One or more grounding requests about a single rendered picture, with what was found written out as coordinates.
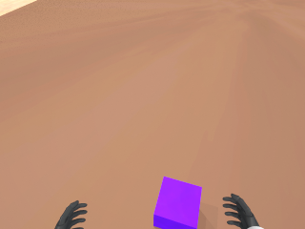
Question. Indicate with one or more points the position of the robot left hand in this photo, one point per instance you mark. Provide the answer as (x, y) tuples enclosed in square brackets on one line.
[(67, 219)]

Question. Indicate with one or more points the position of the robot right hand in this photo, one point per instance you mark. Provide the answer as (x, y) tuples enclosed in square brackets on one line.
[(244, 214)]

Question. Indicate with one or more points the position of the carton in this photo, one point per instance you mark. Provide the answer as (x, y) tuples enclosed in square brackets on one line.
[(177, 205)]

